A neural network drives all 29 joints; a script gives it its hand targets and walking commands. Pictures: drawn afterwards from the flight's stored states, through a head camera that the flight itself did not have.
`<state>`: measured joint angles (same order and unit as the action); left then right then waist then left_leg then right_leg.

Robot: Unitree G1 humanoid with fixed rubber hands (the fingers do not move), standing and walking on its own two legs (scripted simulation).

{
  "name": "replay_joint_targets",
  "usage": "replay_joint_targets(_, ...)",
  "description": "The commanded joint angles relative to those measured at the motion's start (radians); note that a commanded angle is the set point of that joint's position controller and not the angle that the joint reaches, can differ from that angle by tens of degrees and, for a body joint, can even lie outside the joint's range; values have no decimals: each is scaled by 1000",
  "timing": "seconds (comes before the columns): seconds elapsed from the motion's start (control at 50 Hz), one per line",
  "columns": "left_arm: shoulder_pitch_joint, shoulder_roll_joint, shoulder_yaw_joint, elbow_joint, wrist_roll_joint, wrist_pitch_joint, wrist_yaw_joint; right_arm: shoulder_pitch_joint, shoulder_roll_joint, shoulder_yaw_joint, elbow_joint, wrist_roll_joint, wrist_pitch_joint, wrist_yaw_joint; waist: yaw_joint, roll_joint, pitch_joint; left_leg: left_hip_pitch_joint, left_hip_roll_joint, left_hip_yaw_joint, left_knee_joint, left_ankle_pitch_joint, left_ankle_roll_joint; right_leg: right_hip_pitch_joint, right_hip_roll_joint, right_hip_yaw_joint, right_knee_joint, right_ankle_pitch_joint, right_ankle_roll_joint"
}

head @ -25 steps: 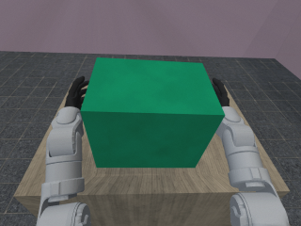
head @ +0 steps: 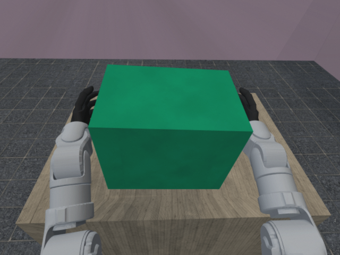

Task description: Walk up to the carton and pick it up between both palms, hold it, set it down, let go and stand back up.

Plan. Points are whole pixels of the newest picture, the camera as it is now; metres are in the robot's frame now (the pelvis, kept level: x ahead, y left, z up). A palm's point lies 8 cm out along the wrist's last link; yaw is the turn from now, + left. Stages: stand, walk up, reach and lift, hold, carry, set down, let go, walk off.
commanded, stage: hold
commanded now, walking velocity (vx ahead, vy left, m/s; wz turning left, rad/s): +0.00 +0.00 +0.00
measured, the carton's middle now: (167, 130) +0.37 +0.00 +0.14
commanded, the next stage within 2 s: none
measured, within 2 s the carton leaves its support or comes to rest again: neither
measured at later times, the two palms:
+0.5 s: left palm (81, 122) +0.35 +0.19 +0.18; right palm (248, 121) +0.35 -0.19 +0.18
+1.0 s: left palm (82, 123) +0.35 +0.19 +0.18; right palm (248, 121) +0.36 -0.19 +0.17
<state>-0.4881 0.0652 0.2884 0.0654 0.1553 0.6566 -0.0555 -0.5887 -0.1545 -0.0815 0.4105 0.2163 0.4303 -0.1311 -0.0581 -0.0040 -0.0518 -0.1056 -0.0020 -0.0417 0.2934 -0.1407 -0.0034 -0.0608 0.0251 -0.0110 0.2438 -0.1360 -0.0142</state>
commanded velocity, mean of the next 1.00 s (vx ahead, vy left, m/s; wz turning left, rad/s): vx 0.00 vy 0.00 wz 0.00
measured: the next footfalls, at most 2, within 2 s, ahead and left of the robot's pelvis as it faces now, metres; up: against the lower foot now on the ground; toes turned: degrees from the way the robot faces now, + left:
none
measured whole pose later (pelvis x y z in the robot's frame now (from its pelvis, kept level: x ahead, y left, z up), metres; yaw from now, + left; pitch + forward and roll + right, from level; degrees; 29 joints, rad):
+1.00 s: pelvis -0.01 +0.00 +0.00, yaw +0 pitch -3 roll +0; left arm -0.52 0.07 0.29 0.13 0.16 0.65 -0.05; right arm -0.62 -0.15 -0.10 0.48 0.21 0.42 -0.12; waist -0.06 -0.02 -0.06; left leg -0.11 0.00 -0.04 0.29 -0.13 -0.01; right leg -0.07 0.03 -0.01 0.25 -0.13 -0.02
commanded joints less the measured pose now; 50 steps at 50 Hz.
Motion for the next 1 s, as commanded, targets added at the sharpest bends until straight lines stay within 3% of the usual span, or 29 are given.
replay_joint_targets(0.0,-627,-472,-506,-156,-162,-45,-128,-725,526,417,-368,114,-73,128,-4,1,-396,159,-35,31,16,276,-30,88,36,-27,11,298,44)
replay_joint_targets(0.06,-644,-482,-509,-142,-157,-42,-123,-723,539,407,-334,102,-74,140,-5,2,-368,149,-33,34,4,224,-22,50,31,-26,-4,224,41)
replay_joint_targets(0.24,-662,-482,-498,-120,-147,-45,-118,-724,545,398,-278,102,-75,147,5,36,-373,137,-34,36,-2,195,-19,51,23,-21,-2,195,36)
replay_joint_targets(0.26,-643,-480,-481,-76,-136,-37,-121,-733,535,385,-264,94,-73,147,8,26,-344,130,-32,39,-9,173,-12,40,19,-18,-9,183,38)
replay_joint_targets(0.28,-640,-474,-469,-77,-131,-37,-127,-724,547,391,-257,90,-71,145,9,6,-346,118,-36,42,-11,167,-6,57,19,-17,-7,191,42)
replay_joint_targets(0.32,-662,-481,-491,-122,-142,-47,-129,-710,554,395,-266,100,-75,139,-6,24,-393,137,-38,39,0,211,-17,83,21,-16,10,254,48)
replay_joint_targets(0.38,-668,-483,-509,-147,-158,-59,-123,-729,565,422,-316,118,-85,133,-2,25,-427,153,-42,35,20,269,-23,101,25,-16,19,314,52)
replay_joint_targets(0.48,-688,-495,-501,-83,-151,-57,-114,-739,550,376,-240,87,-85,153,-7,26,-361,137,-29,33,-14,156,-15,17,25,-25,-11,139,32)
replay_joint_targets(0.64,-664,-503,-497,-104,-151,-50,-115,-761,555,400,-288,109,-92,151,9,14,-408,152,-34,35,9,231,-17,55,29,-22,-3,202,38)
replay_joint_targets(0.7,-683,-511,-516,-117,-157,-54,-108,-757,545,394,-277,109,-92,153,-1,35,-408,170,-29,30,11,243,-28,37,34,-26,-4,189,32)
replay_joint_targets(0.78,-666,-496,-494,-83,-142,-44,-112,-727,534,371,-227,94,-84,157,-10,20,-358,153,-26,31,-6,190,-19,33,28,-25,-12,157,32)
replay_joint_targets(0.8,-641,-494,-491,-95,-145,-42,-117,-732,550,392,-267,99,-88,154,1,-2,-383,144,-32,35,-1,204,-10,62,27,-23,-8,186,37)
replay_joint_targets(0.88,-690,-485,-489,-102,-149,-55,-117,-759,558,395,-267,104,-87,148,11,14,-386,135,-38,36,1,204,-13,57,25,-19,-5,183,43)
replay_joint_targets(0.94,-674,-483,-474,-62,-133,-53,-121,-739,564,382,-230,87,-85,150,5,6,-341,121,-38,39,-14,162,-7,48,18,-15,-14,170,42)
replay_joint_targets(0.98,-699,-504,-503,-88,-154,-58,-117,-767,560,379,-256,91,-93,155,0,30,-398,131,-33,34,-12,158,-13,45,21,-21,-7,155,36)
